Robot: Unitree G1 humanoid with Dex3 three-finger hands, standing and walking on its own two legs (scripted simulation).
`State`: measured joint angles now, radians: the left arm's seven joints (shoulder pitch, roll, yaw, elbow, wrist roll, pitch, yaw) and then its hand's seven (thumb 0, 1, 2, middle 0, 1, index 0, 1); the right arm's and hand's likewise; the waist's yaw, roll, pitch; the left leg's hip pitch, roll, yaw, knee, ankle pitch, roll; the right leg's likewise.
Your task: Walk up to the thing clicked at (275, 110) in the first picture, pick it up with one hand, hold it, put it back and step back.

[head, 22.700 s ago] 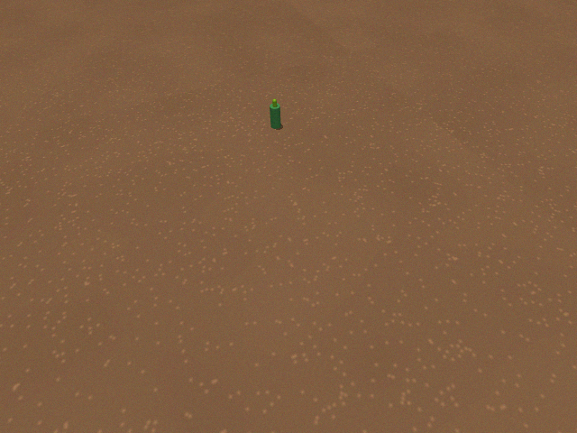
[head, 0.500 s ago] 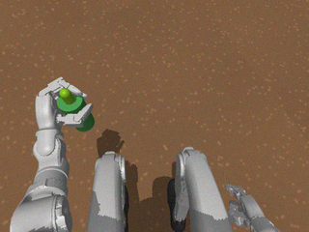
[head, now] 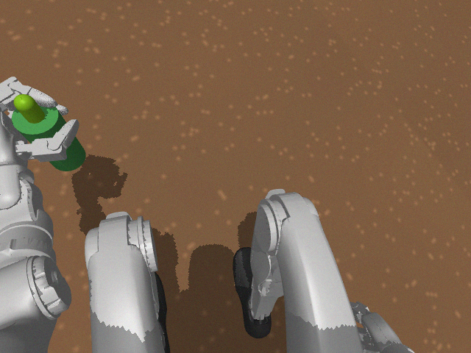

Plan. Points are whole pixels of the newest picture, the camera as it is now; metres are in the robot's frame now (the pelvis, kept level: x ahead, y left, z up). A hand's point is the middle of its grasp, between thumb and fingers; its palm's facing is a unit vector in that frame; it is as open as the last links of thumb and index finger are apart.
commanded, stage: crouch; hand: left
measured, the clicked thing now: (48, 132) +0.47 +0.25 -0.09
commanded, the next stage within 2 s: lower in 0.42 s
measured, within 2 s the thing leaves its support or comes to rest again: neither
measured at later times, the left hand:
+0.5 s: hand (60, 134) +0.48 +0.25 -0.12, palm faces +0.18 -0.98 -0.01, open 6.8 cm
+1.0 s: hand (72, 145) +0.48 +0.25 -0.19, palm faces +0.18 -0.98 -0.01, open 6.8 cm
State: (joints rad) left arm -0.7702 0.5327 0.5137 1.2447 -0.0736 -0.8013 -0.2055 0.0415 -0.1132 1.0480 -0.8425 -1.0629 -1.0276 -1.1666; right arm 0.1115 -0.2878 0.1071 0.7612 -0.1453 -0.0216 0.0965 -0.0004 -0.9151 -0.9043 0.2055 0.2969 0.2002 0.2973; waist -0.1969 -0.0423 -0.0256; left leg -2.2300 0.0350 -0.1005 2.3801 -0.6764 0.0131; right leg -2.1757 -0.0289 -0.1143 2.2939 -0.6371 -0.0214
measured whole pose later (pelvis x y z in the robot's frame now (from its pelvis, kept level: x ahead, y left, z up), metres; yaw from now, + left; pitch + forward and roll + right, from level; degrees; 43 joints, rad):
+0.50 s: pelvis +0.00 +0.00 -0.03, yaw -3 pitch +25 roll -10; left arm -0.76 0.63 0.53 1.26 -0.09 -0.84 -0.21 0.04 -0.11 1.05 -0.84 -1.06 -1.03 -1.16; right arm 0.01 -0.33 0.22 0.71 -0.21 0.00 0.11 0.00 -0.91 -0.90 0.21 0.30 0.20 0.30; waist -0.23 -0.09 0.09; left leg -2.27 0.03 -0.17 2.51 -0.70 0.01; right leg -2.19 -0.02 -0.18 2.37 -0.63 -0.02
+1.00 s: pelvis +0.00 +0.01 -0.05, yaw -7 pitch +20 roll -14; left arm -0.76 0.79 0.55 1.39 -0.08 -0.95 -0.16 0.04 -0.12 1.05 -0.85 -1.05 -1.04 -1.16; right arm -0.06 -0.36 0.37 0.65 -0.29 0.01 0.12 0.00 -0.92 -0.90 0.21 0.30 0.20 0.30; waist -0.27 -0.19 0.23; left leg -2.26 0.03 -0.26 2.59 -0.70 0.01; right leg -2.14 0.00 -0.24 2.39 -0.61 0.00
